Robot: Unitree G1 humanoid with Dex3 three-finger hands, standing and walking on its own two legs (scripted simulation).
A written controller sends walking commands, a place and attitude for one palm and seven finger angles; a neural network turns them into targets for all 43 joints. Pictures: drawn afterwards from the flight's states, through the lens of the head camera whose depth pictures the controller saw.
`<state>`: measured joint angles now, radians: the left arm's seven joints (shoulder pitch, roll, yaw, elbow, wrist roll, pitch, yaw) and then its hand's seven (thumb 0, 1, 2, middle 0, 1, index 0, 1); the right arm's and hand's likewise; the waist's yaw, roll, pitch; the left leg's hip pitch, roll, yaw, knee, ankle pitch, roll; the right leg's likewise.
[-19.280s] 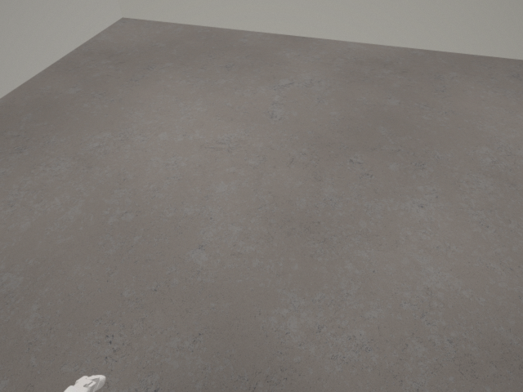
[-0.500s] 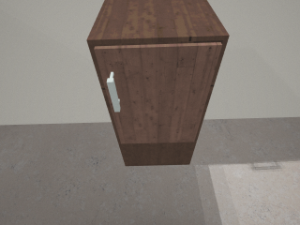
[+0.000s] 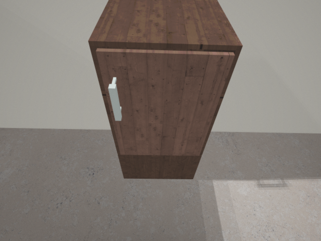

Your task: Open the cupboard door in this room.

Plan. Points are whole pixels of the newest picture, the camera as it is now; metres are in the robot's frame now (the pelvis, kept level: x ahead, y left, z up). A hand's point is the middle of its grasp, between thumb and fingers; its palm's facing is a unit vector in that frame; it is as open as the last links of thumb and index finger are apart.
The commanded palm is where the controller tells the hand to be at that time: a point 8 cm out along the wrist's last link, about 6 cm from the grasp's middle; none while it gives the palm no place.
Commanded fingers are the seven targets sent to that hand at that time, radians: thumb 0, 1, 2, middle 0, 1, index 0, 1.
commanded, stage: come to a stop and stand still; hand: left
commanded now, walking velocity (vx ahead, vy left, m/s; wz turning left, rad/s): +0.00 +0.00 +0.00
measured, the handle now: (116, 99) +0.56 +0.19 +0.00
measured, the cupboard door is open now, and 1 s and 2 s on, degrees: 0 0 0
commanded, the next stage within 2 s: look again from close up in 0.42 s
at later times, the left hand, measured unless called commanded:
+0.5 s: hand out of the picture +0.05 +0.22 -0.17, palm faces +0.00 -0.97 -0.26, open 7.4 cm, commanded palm none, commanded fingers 0.00 0.90 0.90 -0.20 -0.30 -0.20 -0.30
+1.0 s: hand out of the picture +0.04 +0.22 -0.17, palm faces -0.01 -0.97 -0.25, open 7.4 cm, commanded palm none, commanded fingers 0.00 0.90 0.90 -0.20 -0.30 -0.20 -0.30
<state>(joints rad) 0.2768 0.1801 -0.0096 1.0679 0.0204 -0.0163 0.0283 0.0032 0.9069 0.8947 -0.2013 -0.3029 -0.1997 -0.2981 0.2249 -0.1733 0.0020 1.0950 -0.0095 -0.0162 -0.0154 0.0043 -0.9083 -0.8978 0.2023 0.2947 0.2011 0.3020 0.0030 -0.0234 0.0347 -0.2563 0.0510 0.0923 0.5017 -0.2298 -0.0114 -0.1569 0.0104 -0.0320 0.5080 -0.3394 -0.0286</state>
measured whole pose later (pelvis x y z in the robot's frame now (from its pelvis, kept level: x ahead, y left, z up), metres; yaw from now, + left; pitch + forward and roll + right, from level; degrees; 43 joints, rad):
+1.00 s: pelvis +0.01 +0.02 +0.01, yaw +0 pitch +0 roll +1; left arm 0.22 0.25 0.00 1.10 0.02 -0.01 0.01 0.00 0.90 0.89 -0.20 -0.30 -0.20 -0.30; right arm 0.17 -0.23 0.01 1.13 -0.01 -0.02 -0.01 0.00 -0.91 -0.90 0.20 0.29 0.20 0.30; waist 0.01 -0.03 0.03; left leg -0.20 0.02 0.10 0.41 -0.20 0.01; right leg -0.10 -0.02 -0.03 0.41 -0.31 0.00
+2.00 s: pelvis -0.04 +0.01 -0.07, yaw +2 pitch +13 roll -2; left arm 0.25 0.30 0.32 0.18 -0.34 -0.38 -0.37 0.00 0.12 0.56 -0.26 -0.81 -0.26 -0.80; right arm 0.27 -0.23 0.00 0.61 0.03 -0.22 -0.07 0.01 -0.90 -0.90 0.21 0.30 0.21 0.30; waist -0.01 0.03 -0.12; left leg -0.91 0.07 0.02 1.08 -0.40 0.01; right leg -0.77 0.01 -0.09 1.06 -0.53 -0.02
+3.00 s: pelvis -0.04 +0.02 -0.05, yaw +2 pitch +10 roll -3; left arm -0.03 0.41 0.42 0.43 -0.36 -0.30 -0.50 -0.01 -0.50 0.30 -0.30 -1.20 -0.30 -1.20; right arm 0.29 -0.28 0.02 0.58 0.05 -0.17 -0.08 0.01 -0.90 -0.90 0.21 0.30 0.21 0.30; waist -0.02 0.02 -0.09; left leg -0.75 0.05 0.03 0.93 -0.36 0.02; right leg -0.61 0.00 -0.08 0.90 -0.46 -0.01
